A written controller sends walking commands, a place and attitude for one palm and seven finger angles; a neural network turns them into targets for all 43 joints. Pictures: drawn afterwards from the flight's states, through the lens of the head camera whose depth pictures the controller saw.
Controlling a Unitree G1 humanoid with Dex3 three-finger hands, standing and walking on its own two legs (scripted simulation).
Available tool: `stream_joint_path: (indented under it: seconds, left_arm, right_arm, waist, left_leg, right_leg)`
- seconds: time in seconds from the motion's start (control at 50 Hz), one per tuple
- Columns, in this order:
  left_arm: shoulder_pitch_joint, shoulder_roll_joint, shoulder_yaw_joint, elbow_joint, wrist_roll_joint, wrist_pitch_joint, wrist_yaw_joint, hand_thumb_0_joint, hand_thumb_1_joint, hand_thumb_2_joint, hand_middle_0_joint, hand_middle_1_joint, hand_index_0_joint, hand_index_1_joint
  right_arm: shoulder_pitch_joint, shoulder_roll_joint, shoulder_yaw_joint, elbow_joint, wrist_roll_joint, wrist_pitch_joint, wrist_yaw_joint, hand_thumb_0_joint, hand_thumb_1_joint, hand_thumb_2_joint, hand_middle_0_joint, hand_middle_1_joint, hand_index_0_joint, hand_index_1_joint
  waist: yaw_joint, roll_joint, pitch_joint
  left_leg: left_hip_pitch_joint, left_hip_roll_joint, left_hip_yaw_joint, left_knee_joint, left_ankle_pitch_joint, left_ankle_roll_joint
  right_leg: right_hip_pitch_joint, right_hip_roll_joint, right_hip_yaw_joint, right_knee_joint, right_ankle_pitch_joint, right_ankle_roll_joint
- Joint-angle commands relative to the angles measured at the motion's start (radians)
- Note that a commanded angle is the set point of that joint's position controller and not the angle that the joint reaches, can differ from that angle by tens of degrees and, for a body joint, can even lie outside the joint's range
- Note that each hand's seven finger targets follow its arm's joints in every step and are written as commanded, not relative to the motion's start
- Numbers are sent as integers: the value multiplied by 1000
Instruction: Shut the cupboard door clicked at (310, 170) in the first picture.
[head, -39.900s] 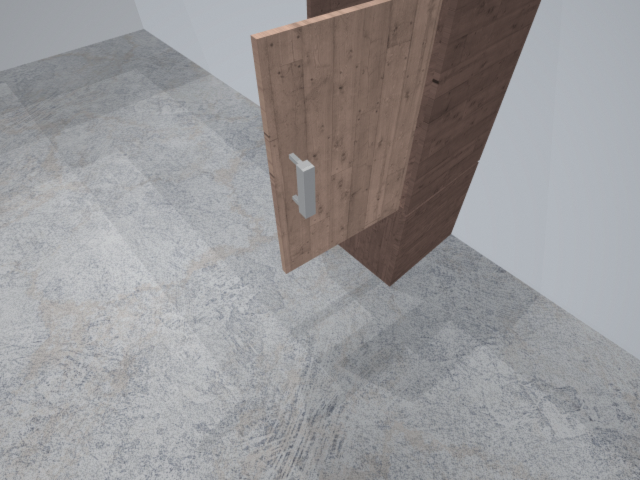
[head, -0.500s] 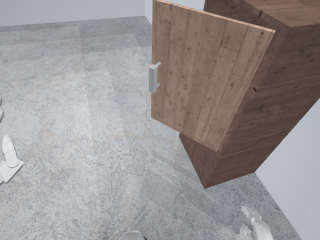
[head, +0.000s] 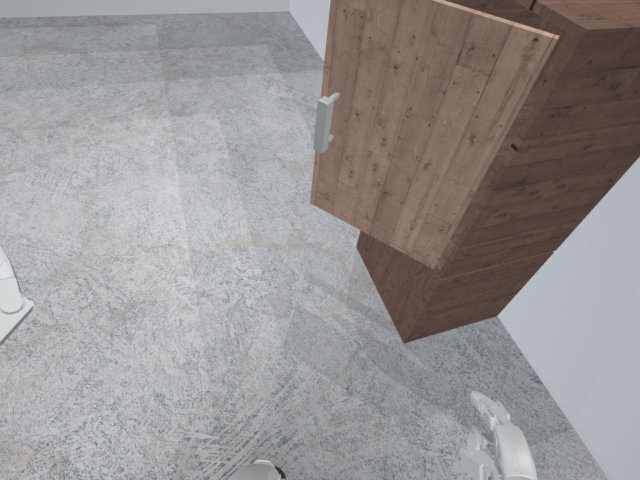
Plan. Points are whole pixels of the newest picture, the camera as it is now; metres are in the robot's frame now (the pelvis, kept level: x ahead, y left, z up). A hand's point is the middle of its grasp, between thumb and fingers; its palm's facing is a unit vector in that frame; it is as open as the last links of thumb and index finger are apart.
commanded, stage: stop stepping back and stand still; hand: left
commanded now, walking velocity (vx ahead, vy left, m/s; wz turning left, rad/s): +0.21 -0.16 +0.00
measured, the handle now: (328, 121) +0.85 +0.05 -0.03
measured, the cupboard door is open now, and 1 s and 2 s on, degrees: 38 38 38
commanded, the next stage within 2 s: let the arm hang, fingers relaxed in 0.88 s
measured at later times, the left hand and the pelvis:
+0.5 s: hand out of the picture +0.12 +0.28 +0.18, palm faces +0.37 -0.84 -0.40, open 7.4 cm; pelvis -0.10 +0.03 +0.01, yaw -3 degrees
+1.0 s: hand out of the picture +0.12 +0.31 +0.17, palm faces +0.35 -0.80 -0.49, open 7.4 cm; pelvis -0.10 +0.06 +0.01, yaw -4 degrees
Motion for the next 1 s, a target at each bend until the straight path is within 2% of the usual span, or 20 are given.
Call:
stream_joint_path:
  seconds: [0.0,0.06,0.08,0.12,0.14,0.18,0.26,0.32,0.4,0.44,0.48,0.52,0.62,0.66,0.68,0.7,0.84,0.94,0.96,0.98]
  left_arm:
    - [70,131,75,-293,-29,-68,4,0,900,900,-200,-300,-200,-300]
    - [88,157,77,-315,-42,-38,5,0,900,900,-200,-300,-200,-300]
    - [127,205,122,-307,-38,-22,10,0,900,900,-200,-300,-200,-300]
    - [80,238,142,-317,-45,-16,17,0,900,900,-200,-300,-200,-300]
    - [29,267,160,-323,-52,-19,31,0,900,900,-200,-300,-200,-300]
    - [37,190,95,-213,-56,41,35,0,900,900,-200,-300,-200,-300]
    - [-59,171,52,-131,-16,39,45,0,900,900,-200,-300,-200,-300]
    - [-69,182,66,-217,-15,21,38,0,900,900,-200,-300,-200,-300]
    - [50,176,65,-276,-22,22,22,0,900,900,-200,-300,-200,-300]
    - [119,183,81,-281,-17,31,21,0,900,900,-200,-300,-200,-300]
    - [95,228,141,-276,-19,17,40,0,900,900,-200,-300,-200,-300]
    - [55,182,105,-204,-15,6,51,0,900,900,-200,-300,-200,-300]
    - [-82,151,31,-136,11,8,65,0,900,900,-200,-300,-200,-300]
    - [-95,142,24,-205,8,1,62,0,900,900,-200,-300,-200,-300]
    - [-95,178,54,-224,6,-11,55,0,900,900,-200,-300,-200,-300]
    - [-68,187,70,-232,9,-10,46,0,900,900,-200,-300,-200,-300]
    - [88,157,74,-283,0,14,39,0,900,900,-200,-300,-200,-300]
    - [57,164,95,-171,-17,35,43,0,900,900,-200,-300,-200,-300]
    - [39,-121,-360,543,81,181,-110,0,900,900,-200,-300,-200,-300]
    - [45,-151,-365,573,73,245,-133,0,900,900,-200,-300,-200,-300]
  right_arm:
    - [-35,-152,-55,-172,1,-77,13,0,-900,-900,200,300,200,300]
    - [-17,-150,-37,-179,-3,-67,15,0,-900,-900,200,300,200,300]
    - [0,-145,-39,-175,-5,-59,14,0,-900,-900,200,300,200,300]
    - [19,-130,-32,-158,-13,-38,9,0,-900,-900,200,300,200,300]
    - [21,-133,-25,-139,-22,-36,3,0,-900,-900,200,300,200,300]
    - [3,-143,-42,-135,7,-25,-13,0,-900,-900,200,300,200,300]
    - [-20,-158,-20,-125,14,-27,-36,0,-900,-900,200,300,200,300]
    - [-38,-167,-13,-145,6,-46,-39,0,-900,-900,200,300,200,300]
    - [-16,-147,-26,-160,-3,-65,-15,0,-900,-900,200,300,200,300]
    - [-3,-143,-34,-168,-3,-39,-3,0,-900,-900,200,300,200,300]
    - [16,-154,-56,-138,0,-17,5,0,-900,-900,200,300,200,300]
    - [29,-141,-36,-131,-3,-12,7,0,-900,-900,200,300,200,300]
    - [13,-155,-36,-117,3,-32,-36,0,-900,-900,200,300,200,300]
    - [4,-189,-39,-145,7,-42,-39,0,-900,-900,200,300,200,300]
    - [-14,-170,-31,-150,10,-48,-34,0,-900,-900,200,300,200,300]
    - [-24,-149,-21,-139,1,-55,-29,0,-900,-900,200,300,200,300]
    - [-15,-136,-19,-156,-2,-38,6,0,-900,-900,200,300,200,300]
    - [8,-126,-24,-144,-3,-6,-2,0,-900,-900,200,300,200,300]
    - [-18,-215,-52,12,13,-55,85,0,-900,-900,200,300,200,300]
    - [59,-149,-61,22,11,-22,77,0,-900,-900,200,300,200,300]
  waist:
    - [-9,243,-210]
    - [-16,270,-179]
    - [-18,201,-194]
    - [-32,-5,-190]
    - [-39,-23,-195]
    - [-39,-147,-151]
    - [-56,36,38]
    - [-32,294,-3]
    - [-8,230,-116]
    - [-17,61,-123]
    - [-16,-205,-85]
    - [-43,-104,-19]
    - [-47,3,-9]
    - [-51,262,5]
    - [-48,302,-10]
    - [-47,258,-6]
    - [-35,214,-70]
    - [-44,-32,-96]
    - [-75,-20,-38]
    - [-73,-53,-128]
  left_leg:
    - [65,237,-212,-387,-432,14]
    - [82,133,-124,-401,-526,-95]
    - [124,73,-76,-307,-467,-118]
    - [284,8,15,65,-219,-122]
    - [306,19,5,152,-141,-107]
    - [303,-14,-33,212,-186,-104]
    - [259,46,-101,-77,-263,-48]
    - [77,162,-365,-533,-745,-125]
    - [4,92,-152,-447,-558,-171]
    - [19,-18,13,-93,-414,-139]
    - [-26,-58,-2,438,-286,-105]
    - [-113,26,-66,416,-301,-86]
    - [265,9,56,-59,-284,-50]
    - [305,234,-351,-303,-493,52]
    - [255,309,-503,-412,-643,79]
    - [161,307,-520,-465,-721,71]
    - [41,174,-128,-348,-524,-23]
    - [147,61,-27,-78,-296,-58]
    - [132,85,-22,138,-15,-69]
    - [203,76,-28,106,87,-66]
  right_leg:
    - [170,0,-79,-56,-109,-28]
    - [280,31,-148,-396,-112,-57]
    - [275,-15,-103,-509,-87,-83]
    - [48,-248,117,-654,-31,-179]
    - [1,-335,141,-651,77,-210]
    - [-82,-290,129,-617,-178,-200]
    - [-82,-181,32,-517,-95,-100]
    - [130,21,-125,-223,-149,-49]
    - [366,29,-147,-351,-83,-74]
    - [284,-120,13,-528,-159,-138]
    - [53,-430,441,-735,-365,-299]
    - [91,-397,278,-655,-208,-262]
    - [-26,-237,22,-472,-218,-141]
    - [-123,-78,-86,-163,-102,-48]
    - [-115,-58,-88,-45,-96,-32]
    - [-62,-63,-45,37,-72,-36]
    - [287,-42,-146,-359,44,-42]
    - [157,-200,103,-533,-1,-108]
    - [27,-301,-8,-362,452,-105]
    - [66,-252,13,-320,597,-111]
